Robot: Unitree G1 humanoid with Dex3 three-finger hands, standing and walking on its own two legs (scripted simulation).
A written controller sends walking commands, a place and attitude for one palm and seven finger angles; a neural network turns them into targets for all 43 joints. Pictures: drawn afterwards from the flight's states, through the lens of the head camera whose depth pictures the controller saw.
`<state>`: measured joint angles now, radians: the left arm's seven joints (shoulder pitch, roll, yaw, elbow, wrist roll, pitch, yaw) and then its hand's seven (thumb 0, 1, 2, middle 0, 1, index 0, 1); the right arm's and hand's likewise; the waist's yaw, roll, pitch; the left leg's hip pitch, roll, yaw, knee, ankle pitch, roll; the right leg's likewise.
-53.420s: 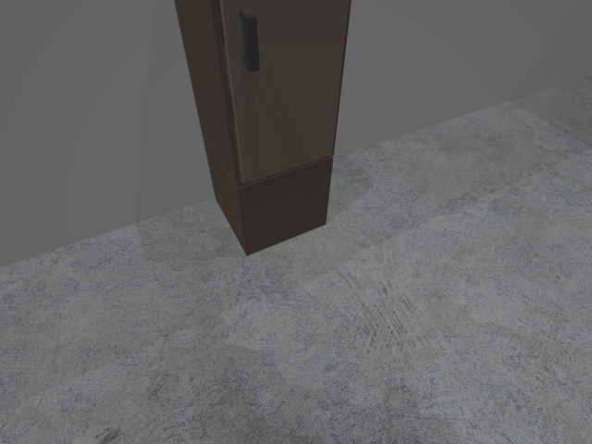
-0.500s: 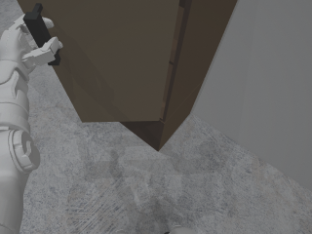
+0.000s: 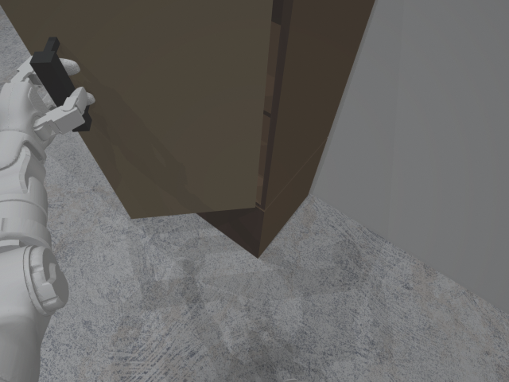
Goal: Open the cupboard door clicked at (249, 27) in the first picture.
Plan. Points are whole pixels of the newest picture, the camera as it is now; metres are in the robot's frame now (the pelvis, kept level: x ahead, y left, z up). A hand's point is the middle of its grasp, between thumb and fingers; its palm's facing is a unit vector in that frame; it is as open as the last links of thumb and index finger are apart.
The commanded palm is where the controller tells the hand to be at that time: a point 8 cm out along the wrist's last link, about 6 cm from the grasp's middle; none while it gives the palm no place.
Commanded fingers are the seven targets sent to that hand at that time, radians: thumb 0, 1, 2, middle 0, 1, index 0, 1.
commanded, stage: pull the door open along its arc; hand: left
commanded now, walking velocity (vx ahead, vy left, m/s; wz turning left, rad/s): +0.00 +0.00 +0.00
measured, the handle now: (67, 85) +0.55 +0.24 +0.15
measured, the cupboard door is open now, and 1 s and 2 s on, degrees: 44 93 92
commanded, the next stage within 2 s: open thumb and fingers to let go in 0.82 s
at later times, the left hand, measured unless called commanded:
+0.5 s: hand (109, 180) +0.36 +0.15 +0.15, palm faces +0.30 -0.95 +0.08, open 6.6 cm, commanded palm +0.30 +0.20 +0.14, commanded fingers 0.00 0.90 0.90 -0.40 -1.35 -0.40 -1.35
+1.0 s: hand (188, 228) +0.29 +0.06 +0.15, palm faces +0.38 -0.92 -0.01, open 6.5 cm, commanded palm +0.25 +0.11 +0.14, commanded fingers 0.00 0.55 0.75 -0.38 -1.31 -0.38 -1.31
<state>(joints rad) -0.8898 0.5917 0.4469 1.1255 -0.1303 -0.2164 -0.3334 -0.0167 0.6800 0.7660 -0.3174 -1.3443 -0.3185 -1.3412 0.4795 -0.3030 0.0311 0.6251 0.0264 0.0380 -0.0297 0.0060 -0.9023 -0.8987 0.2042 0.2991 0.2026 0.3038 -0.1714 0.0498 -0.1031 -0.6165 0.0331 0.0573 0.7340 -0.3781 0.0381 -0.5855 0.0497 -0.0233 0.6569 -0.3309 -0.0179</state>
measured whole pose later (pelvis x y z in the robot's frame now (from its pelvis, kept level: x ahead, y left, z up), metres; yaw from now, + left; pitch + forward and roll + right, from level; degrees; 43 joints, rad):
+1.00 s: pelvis -0.01 -0.04 +0.02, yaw +5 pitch -3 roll +0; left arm 0.00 -0.09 -0.19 -0.13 0.02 0.20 0.50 0.00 0.63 0.74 -0.31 -1.32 -0.31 -1.32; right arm 0.15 -0.20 0.02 0.64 -0.03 0.09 -0.03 0.01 -0.90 -0.90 0.20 0.30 0.20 0.30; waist 0.00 0.07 -0.02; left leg -0.19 0.01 -0.01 0.54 -0.30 -0.01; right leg -0.16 0.03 -0.09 0.53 -0.32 -0.06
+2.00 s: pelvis -0.04 +0.00 +0.02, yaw +5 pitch -4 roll +0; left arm -0.22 0.05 -0.21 0.16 -0.01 0.06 0.17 -0.01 -0.50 0.30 -0.30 -0.47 -0.23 -0.46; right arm 0.17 -0.18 0.05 0.63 0.01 0.10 -0.05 0.01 -0.90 -0.90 0.20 0.30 0.20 0.30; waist 0.02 0.04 0.00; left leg -0.22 -0.04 0.01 0.55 -0.26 0.04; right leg -0.20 -0.01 -0.07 0.54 -0.27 -0.02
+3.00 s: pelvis -0.01 -0.04 +0.02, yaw +4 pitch -3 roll +0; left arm 0.42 0.21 0.11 -0.34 -0.24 0.02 -0.20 -0.01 -0.50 0.30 -0.17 -0.31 -0.16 -0.30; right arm 0.22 -0.24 0.05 0.54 0.04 -0.09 -0.07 0.01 -0.90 -0.90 0.20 0.30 0.20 0.30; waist 0.04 0.07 -0.04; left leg -0.21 0.01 -0.01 0.56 -0.31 -0.01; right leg -0.18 0.04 -0.08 0.54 -0.32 -0.06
